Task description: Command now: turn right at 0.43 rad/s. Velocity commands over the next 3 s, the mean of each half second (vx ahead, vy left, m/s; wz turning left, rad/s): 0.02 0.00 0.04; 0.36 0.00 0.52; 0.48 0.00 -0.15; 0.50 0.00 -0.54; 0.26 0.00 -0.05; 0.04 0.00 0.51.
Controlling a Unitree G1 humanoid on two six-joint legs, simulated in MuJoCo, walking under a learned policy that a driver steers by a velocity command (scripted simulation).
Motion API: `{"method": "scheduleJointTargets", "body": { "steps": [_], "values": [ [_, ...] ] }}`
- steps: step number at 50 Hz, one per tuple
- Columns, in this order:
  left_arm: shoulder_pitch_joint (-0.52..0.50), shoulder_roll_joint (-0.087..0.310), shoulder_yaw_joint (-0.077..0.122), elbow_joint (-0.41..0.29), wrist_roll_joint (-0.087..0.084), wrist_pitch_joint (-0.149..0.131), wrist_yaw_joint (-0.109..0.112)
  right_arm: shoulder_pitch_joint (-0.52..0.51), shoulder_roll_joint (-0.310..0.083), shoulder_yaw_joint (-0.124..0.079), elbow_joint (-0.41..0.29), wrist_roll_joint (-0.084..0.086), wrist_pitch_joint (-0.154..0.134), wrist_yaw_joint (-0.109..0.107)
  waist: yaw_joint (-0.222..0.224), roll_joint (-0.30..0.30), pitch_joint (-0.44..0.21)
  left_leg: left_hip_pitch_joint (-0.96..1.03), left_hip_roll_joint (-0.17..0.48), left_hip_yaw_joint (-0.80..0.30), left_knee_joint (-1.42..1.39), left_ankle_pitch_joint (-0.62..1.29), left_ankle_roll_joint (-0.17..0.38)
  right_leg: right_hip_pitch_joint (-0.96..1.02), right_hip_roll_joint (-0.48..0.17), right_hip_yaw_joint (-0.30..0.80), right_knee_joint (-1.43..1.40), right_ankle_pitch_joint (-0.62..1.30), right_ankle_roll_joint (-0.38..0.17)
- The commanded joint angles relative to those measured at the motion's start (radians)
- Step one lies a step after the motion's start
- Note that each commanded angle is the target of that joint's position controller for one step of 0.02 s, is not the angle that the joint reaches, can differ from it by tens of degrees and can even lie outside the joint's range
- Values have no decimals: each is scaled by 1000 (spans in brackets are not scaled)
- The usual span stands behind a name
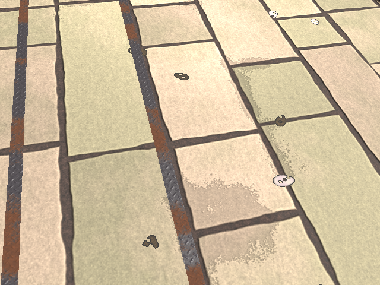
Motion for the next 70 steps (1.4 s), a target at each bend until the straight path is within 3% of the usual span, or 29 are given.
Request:
{"method": "scheduleJointTargets", "body": {
  "steps": [1,6,9,10,11,12,13,15,20,22,24,28,31,32,33,34,35,37,45,53,56,57,58,59,60,62,64,66,70],
  "values": [
    [-70,22,-4,-96,-2,-16,2,2,-154,-32,-61,-1,-1,-7,-29,205,-73,203,217,-180,-123,345,208,-87,-35,-26,-81,-13,31],
    [-69,7,-24,-94,5,-18,-8,-11,-202,-44,-51,18,7,14,-33,254,-105,155,243,-154,-96,424,220,156,-68,-111,-402,-59,10],
    [24,-32,-32,-32,16,-22,-10,-12,-136,-13,-20,40,0,28,25,207,-95,57,195,-146,-46,389,163,411,-58,-122,-840,232,-46],
    [36,3,-29,-30,23,-22,-4,38,-111,-1,-1,32,-15,37,15,163,-120,-32,170,-138,-43,291,93,567,-114,-50,-862,360,-72],
    [69,83,-15,-38,32,-19,8,47,-73,15,-13,-9,-31,50,-2,-19,-182,-129,96,-73,81,41,17,697,-288,117,-789,677,-115],
    [-18,74,-21,-26,51,-20,5,62,-54,19,-16,4,-36,51,-49,-177,-164,-80,62,-26,20,-164,-31,496,-360,110,-756,584,-225],
    [-91,16,-32,-56,51,-34,-4,8,-121,9,-9,3,-30,45,-21,-101,-117,-25,60,-23,30,-79,-60,432,-289,64,-777,418,-224],
    [-68,64,-14,-38,52,-45,1,-47,-157,-6,-19,16,-18,33,11,-113,-72,-94,26,-4,83,29,-59,436,-239,35,-789,267,-177],
    [-26,67,-5,-32,36,-51,24,-17,-143,-24,-38,29,12,30,45,-160,-30,-252,22,-11,448,-319,-51,411,-412,118,-811,459,-302],
    [-3,77,2,-18,23,-64,23,-12,-130,-28,-48,39,27,39,51,-91,-33,-354,69,-41,583,-349,-47,448,-463,146,-876,226,-333],
    [-39,77,5,-9,5,-79,17,-37,-117,-24,-61,41,31,49,46,-73,11,-372,90,-34,525,-272,-34,434,-433,121,-938,-33,-300],
    [-84,98,14,2,-5,-93,-9,7,-111,-19,-55,42,12,74,16,-61,-24,-138,50,57,279,-187,8,376,-368,-37,-921,-15,-251],
    [-88,47,0,21,-7,-96,-22,229,-143,-44,35,43,0,69,-76,33,-64,195,-53,131,86,-89,50,204,-292,-180,-655,-70,-185],
    [-109,-18,-21,3,19,-102,-26,341,-234,-74,49,48,-7,55,-117,260,-69,329,103,-151,-44,-154,126,20,-210,-284,-266,-99,-102],
    [-181,-49,-34,-87,19,-123,-21,325,-364,-87,-9,30,-38,62,-93,417,-63,374,337,-794,-272,-394,341,-318,-27,-159,7,-255,-54],
    [-205,30,-20,-83,-21,-147,-27,285,-286,-66,-29,18,-63,70,-103,241,-46,357,388,-824,-332,-496,376,-382,-95,-26,101,-204,-77],
    [-188,59,-12,-70,-35,-163,-36,236,-226,-47,-35,19,-76,68,-66,203,13,315,356,-726,-318,-470,334,-390,-135,-20,73,-90,-104],
    [-146,69,-4,-25,15,-177,-32,162,-182,-29,-53,27,-76,56,-21,120,45,245,260,-513,-280,-228,250,-314,-179,-31,-50,90,-102],
    [-280,-16,-28,-33,16,-172,-48,254,-181,-28,-27,28,-64,9,-51,144,29,177,118,-250,-277,213,178,-140,-89,-86,-475,457,-20],
    [-347,5,-30,-41,1,-199,-84,294,-185,-38,26,32,-49,0,-62,187,47,285,188,-272,-200,379,156,-24,-76,-106,-670,464,-86],
    [-96,84,6,21,7,-190,-63,265,-193,-37,19,21,-40,5,73,211,-146,313,127,-181,146,935,107,322,-18,-182,-677,390,-184],
    [97,114,8,52,21,-186,-57,258,-155,-20,-1,4,-39,5,147,145,-301,106,96,-187,420,716,87,663,-170,3,-612,397,-262],
    [193,197,29,93,19,-184,-66,428,-34,14,-1,6,-51,17,59,-210,-469,-289,-111,-145,843,-145,-4,1038,-442,553,-668,222,-473],
    [199,98,7,111,-12,-185,-73,376,-118,7,1,26,-70,22,100,-189,-441,-431,-101,-198,950,-300,-5,1029,-438,759,-841,29,-474],
    [108,59,-4,96,-16,-180,-65,204,-181,-9,-44,48,-87,27,112,-104,-233,-504,-35,-185,945,-225,7,867,-398,589,-860,25,-414],
    [22,43,-16,78,8,-167,-55,60,-164,-4,-83,20,-119,32,64,69,-77,-449,26,-142,808,-124,13,577,-310,398,-899,244,-368],
    [11,30,-23,74,19,-165,-47,87,-139,-2,-88,5,-122,38,10,17,-69,-370,57,-135,698,-89,-1,474,-257,321,-938,356,-369],
    [21,36,-21,82,2,-163,-37,92,-110,8,-94,-4,-115,39,-8,-9,-53,-346,65,-104,571,-108,-32,396,-243,264,-962,408,-381],
    [57,96,-2,92,-10,-150,-18,-73,-65,35,-145,-5,-115,42,42,-14,-12,-226,25,-58,253,132,-71,232,-179,158,-972,369,-330]
  ]
}}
